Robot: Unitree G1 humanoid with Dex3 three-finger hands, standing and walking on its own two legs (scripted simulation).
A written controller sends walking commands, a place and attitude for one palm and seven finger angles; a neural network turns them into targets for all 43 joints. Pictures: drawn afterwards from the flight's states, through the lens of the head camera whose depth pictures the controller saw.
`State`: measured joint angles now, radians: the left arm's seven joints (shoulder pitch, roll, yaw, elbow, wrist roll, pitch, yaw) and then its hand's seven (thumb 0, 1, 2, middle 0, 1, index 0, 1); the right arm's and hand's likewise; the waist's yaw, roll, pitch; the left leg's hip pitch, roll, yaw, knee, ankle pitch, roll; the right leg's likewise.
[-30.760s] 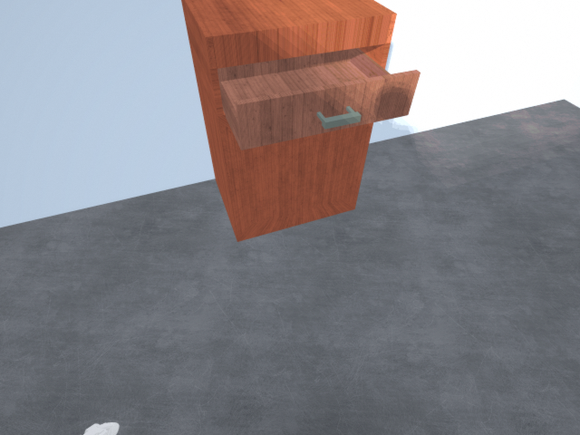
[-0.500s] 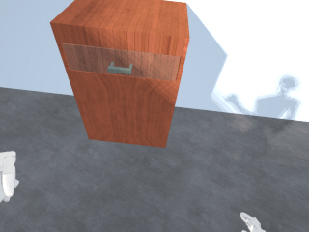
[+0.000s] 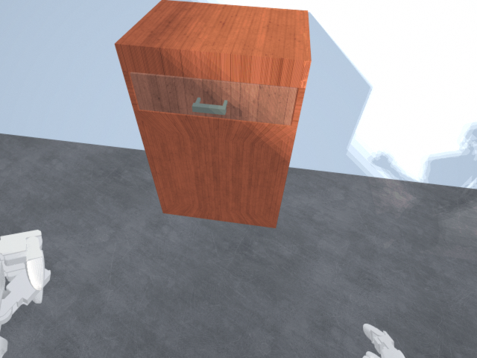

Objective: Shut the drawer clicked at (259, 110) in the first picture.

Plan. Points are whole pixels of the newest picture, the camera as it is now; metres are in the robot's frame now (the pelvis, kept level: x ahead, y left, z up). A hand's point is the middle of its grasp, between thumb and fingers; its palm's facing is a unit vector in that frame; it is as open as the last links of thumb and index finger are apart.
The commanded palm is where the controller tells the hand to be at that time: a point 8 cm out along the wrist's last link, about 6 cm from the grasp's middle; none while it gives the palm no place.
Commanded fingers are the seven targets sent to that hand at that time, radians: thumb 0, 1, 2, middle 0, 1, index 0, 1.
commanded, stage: stop stepping back and stand still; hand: left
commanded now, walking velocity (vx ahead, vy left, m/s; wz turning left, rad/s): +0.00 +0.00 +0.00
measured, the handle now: (210, 105) +0.87 +0.16 -0.06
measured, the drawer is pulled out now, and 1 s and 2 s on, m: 0.00 0.00 0.00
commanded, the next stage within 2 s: let the arm hang, fingers relaxed in 0.28 s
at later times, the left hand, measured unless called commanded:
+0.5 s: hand (73, 317) +0.18 +0.28 -0.02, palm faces +0.15 -0.88 -0.45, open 3.1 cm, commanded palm none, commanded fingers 0.00 0.90 0.90 -1.12 -1.30 -1.12 -1.30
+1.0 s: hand out of the picture -0.05 +0.25 -0.17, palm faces +0.04 -0.96 -0.27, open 5.8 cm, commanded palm none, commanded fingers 0.00 0.90 0.90 -0.20 -0.30 -0.20 -0.30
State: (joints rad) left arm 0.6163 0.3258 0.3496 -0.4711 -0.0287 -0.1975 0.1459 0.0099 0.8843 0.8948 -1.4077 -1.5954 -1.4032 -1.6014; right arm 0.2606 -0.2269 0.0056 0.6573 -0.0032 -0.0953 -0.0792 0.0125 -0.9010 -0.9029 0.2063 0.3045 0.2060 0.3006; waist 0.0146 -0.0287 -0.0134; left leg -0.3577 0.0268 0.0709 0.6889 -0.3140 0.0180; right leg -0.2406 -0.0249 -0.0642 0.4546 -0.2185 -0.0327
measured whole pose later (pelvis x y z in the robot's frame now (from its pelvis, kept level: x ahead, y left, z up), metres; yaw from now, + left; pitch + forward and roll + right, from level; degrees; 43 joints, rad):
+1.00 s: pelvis -0.02 +0.04 +0.00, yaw +2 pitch -1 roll -1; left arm 0.30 0.25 0.02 1.10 0.01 0.02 0.01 0.01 0.90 0.89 -0.49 -0.63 -0.48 -0.63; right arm 0.27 -0.20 -0.01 1.07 -0.01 0.02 -0.01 0.01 -0.91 -0.90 0.20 0.30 0.20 0.30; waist 0.01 0.02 0.07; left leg -0.26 0.00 0.05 0.46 -0.19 0.03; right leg -0.23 -0.05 -0.07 0.44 -0.19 0.02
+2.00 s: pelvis +0.01 +0.01 +0.00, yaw +1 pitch -2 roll +0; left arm 0.17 0.22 0.03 1.15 0.01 -0.01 0.01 0.00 0.90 0.89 -0.20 -0.30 -0.20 -0.30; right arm 0.18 -0.22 -0.02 1.14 -0.02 0.00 -0.03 0.00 -0.91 -0.90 0.20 0.30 0.20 0.30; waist 0.00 0.02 0.07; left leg -0.16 0.04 0.05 0.37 -0.19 -0.01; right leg -0.14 -0.01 -0.07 0.36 -0.20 -0.01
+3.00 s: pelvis +0.03 +0.01 +0.01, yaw +0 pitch -1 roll +0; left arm 0.11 0.30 0.02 1.14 0.01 -0.02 0.00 0.00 0.90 0.89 -0.20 -0.30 -0.20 -0.30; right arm 0.11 -0.31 -0.01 1.13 -0.01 -0.01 -0.01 0.00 -0.90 -0.90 0.20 0.30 0.20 0.30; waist -0.01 0.01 0.06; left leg -0.11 0.03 0.06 0.31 -0.18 -0.01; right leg -0.09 -0.01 -0.06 0.30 -0.19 -0.01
